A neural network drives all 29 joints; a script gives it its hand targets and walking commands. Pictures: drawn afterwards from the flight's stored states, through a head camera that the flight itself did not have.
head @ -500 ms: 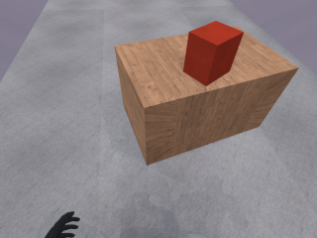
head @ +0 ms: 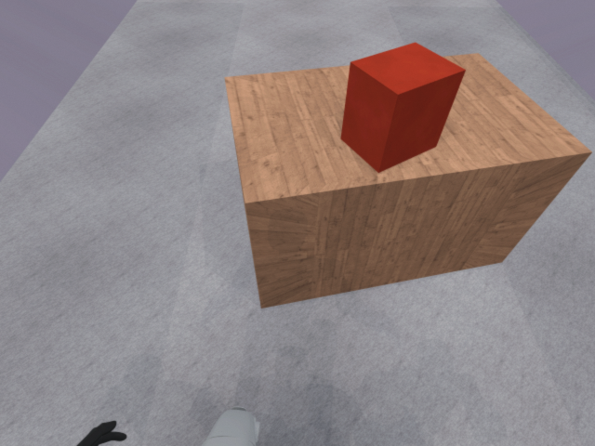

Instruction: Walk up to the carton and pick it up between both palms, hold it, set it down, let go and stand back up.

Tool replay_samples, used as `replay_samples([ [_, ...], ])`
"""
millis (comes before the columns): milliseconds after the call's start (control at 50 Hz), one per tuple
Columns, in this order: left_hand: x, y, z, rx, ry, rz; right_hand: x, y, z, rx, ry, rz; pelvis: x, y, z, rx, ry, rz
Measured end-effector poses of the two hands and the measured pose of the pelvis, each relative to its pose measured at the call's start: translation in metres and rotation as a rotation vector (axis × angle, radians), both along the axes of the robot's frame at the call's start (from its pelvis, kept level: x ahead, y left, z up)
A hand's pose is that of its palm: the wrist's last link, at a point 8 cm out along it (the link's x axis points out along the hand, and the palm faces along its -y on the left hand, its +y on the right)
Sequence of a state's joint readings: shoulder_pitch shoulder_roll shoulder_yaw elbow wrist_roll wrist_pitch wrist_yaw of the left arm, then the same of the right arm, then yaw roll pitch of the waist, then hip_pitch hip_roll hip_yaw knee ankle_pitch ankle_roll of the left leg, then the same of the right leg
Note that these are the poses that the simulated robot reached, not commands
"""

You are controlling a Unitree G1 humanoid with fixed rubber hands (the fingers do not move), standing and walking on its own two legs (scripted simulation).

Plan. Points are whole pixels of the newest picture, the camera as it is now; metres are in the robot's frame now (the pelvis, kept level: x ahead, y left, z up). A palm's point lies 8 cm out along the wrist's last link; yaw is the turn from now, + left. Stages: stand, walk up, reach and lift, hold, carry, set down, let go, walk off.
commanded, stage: walk up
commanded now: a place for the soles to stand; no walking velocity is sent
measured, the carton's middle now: (396, 107) +0.93 -0.22 -0.07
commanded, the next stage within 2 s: none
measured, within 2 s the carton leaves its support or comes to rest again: neither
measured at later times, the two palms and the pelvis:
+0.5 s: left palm out of the picture +0.11 +0.15 -0.10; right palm out of the picture +0.08 -0.53 -0.09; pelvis +0.04 -0.17 -0.01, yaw +3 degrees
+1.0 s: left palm (292, 421) +0.18 +0.03 -0.12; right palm out of the picture +0.13 -0.64 -0.13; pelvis +0.08 -0.29 -0.05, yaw +5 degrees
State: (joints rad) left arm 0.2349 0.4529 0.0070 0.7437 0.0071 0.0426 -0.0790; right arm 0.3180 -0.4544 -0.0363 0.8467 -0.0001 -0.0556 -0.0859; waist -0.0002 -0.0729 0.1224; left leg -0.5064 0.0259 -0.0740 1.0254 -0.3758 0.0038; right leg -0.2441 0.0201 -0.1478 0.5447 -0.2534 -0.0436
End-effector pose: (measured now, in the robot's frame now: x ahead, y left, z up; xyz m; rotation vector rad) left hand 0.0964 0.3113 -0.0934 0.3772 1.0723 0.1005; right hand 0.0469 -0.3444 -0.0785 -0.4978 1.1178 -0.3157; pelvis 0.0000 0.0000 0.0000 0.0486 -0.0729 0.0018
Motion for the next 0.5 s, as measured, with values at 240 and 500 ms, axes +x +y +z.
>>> replay_samples([
  [240,0.085,-0.078,-0.014,-0.008,-0.133,-0.097,-0.03,-0.083,-0.025,-0.075,0.067,-0.06,0.011,-0.068,-0.034,0.038,0.012,-0.031],
  [500,0.016,-0.165,-0.004,0.041,-0.002,0.051,0.037,-0.182,-0.012,-0.044,0.042,0.035,0.038,-0.174,-0.013,0.01,0.008,0.052],
])
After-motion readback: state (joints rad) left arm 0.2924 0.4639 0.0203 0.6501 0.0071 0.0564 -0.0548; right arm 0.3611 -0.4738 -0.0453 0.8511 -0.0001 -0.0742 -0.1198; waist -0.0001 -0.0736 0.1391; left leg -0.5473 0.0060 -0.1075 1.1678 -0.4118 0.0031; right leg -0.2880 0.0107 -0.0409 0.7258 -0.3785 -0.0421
